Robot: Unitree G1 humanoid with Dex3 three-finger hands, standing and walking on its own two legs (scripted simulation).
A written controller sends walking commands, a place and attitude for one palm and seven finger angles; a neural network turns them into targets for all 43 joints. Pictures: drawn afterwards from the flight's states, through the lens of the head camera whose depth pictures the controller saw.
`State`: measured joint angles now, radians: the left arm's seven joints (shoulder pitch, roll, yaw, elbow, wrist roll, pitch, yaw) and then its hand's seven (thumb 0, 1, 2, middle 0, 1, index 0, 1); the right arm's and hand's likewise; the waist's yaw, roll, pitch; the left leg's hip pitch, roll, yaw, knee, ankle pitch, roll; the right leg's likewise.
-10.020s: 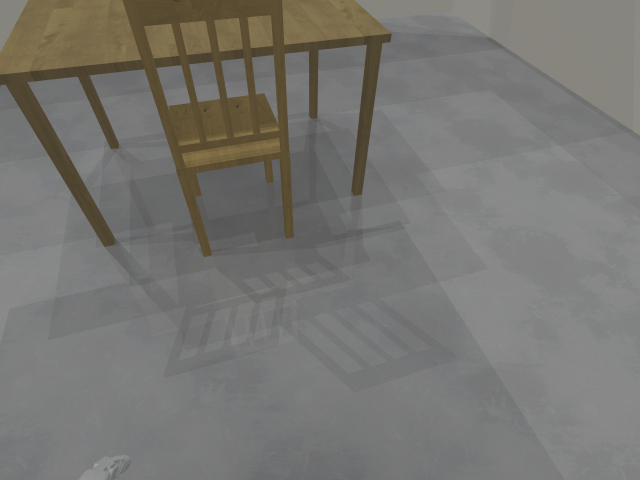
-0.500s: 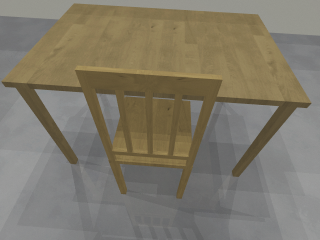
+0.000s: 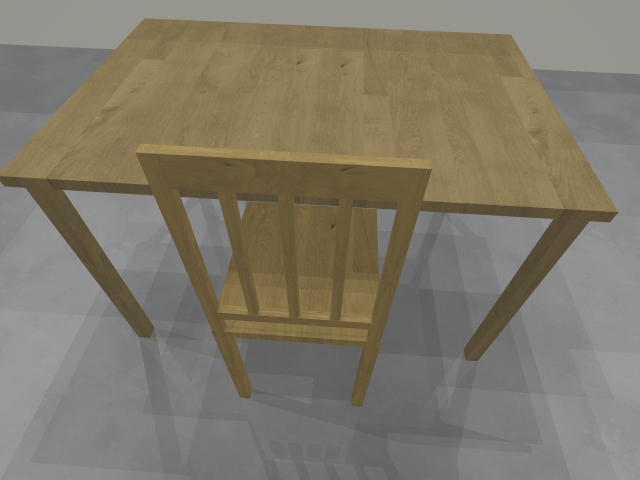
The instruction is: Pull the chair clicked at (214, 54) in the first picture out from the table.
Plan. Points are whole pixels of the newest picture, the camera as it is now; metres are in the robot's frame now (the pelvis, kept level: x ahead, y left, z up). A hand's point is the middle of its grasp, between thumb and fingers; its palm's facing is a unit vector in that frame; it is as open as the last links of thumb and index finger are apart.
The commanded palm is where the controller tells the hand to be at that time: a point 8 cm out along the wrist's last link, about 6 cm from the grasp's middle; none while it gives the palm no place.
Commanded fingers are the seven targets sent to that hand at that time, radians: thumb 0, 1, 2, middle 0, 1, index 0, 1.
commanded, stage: look again from close up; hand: left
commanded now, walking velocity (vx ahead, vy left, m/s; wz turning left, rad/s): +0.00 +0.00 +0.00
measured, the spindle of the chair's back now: (290, 264) +0.46 +0.08 -0.07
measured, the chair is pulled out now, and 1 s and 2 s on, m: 0.00 0.00 0.00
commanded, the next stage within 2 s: shuffle to correct the standing spot in 0.74 s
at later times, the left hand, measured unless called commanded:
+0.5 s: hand out of the picture -0.03 +0.14 -0.17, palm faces +0.03 -0.99 -0.16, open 7.4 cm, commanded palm none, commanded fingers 0.00 0.90 0.90 -0.20 -0.30 -0.20 -0.30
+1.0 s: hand out of the picture -0.04 +0.13 -0.18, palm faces +0.03 -0.99 -0.15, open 7.4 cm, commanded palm none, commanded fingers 0.00 0.90 0.90 -0.20 -0.30 -0.20 -0.30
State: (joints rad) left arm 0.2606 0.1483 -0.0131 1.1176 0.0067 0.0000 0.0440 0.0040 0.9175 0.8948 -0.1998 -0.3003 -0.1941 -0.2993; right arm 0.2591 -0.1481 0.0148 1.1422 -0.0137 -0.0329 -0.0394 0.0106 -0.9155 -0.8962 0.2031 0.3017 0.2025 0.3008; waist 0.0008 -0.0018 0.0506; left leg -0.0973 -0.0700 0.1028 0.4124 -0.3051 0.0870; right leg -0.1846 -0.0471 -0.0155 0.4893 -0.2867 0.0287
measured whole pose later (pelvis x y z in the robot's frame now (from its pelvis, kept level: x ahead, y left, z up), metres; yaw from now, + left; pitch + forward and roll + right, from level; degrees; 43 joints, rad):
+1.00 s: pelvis -0.01 -0.02 +0.00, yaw +0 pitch -1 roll +1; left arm 0.33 0.12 -0.01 1.13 0.01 0.00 0.03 0.00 0.90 0.89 -0.20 -0.30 -0.19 -0.30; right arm 0.30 -0.10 0.01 1.17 -0.01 -0.03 -0.04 0.01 -0.91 -0.90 0.20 0.30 0.20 0.30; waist 0.00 -0.02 0.03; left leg -0.11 -0.04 0.09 0.39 -0.27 0.06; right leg -0.19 -0.02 -0.03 0.47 -0.26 -0.01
